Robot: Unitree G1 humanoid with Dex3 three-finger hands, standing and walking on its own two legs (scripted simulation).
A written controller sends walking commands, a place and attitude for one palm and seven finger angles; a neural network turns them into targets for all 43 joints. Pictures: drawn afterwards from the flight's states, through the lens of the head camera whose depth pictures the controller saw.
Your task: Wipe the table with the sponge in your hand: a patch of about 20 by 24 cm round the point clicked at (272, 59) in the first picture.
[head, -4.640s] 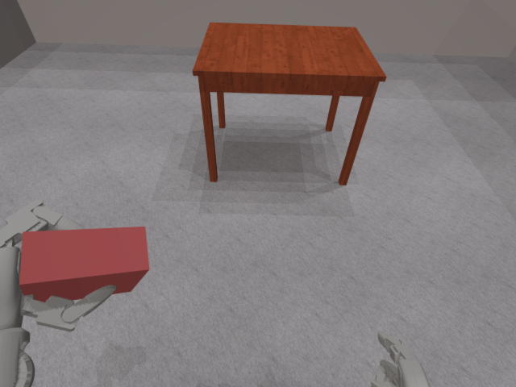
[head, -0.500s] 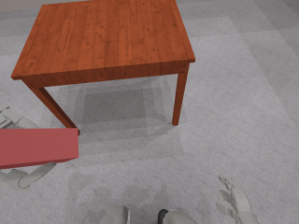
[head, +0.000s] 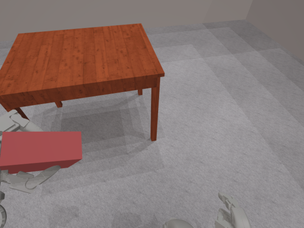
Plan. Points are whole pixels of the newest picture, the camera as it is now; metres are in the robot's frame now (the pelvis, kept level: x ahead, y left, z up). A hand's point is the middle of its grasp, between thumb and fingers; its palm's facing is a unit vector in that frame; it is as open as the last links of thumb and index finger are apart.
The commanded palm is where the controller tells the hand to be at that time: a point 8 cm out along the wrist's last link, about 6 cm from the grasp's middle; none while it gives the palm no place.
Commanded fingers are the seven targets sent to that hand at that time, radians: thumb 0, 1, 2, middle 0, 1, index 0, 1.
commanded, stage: turn to face it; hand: left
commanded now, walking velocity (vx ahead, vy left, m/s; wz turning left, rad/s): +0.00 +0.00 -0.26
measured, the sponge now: (52, 152) +0.22 +0.22 +0.16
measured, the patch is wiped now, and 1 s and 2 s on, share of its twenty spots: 0.00 0.00 0.00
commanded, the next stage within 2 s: take the last steps up to it in 0.02 s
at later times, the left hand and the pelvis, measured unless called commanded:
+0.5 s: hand (69, 147) +0.22 +0.17 +0.19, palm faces +0.31 -0.80 -0.52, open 9.5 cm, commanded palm +0.17 +0.22 +0.18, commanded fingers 0.00 0.10 1.30 -1.20 -1.60 -1.20 -1.60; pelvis -0.01 -0.05 +0.01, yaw -3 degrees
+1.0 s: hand (70, 124) +0.29 +0.21 +0.16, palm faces +0.38 -0.78 -0.50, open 9.5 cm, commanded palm +0.23 +0.25 +0.18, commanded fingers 0.00 0.10 1.30 -1.20 -1.60 -1.20 -1.60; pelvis +0.07 -0.03 +0.00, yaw +0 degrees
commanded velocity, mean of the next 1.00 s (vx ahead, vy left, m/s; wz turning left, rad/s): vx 0.27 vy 0.14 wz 0.05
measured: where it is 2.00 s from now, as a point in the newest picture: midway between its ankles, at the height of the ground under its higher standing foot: (143, 218)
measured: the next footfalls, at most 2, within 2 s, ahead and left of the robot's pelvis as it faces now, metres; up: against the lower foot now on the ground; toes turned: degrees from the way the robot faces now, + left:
right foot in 0.14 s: +0.03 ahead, -0.15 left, +0.00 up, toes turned -8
left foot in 0.56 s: +0.04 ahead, +0.08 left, +0.00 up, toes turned +4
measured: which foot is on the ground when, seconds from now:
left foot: down 0.00-0.16, up 0.18-0.54, down 0.56-0.84, up 0.86-1.00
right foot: up 0.00-0.12, down 0.14-0.58, up 0.60-0.82, down 0.84-1.00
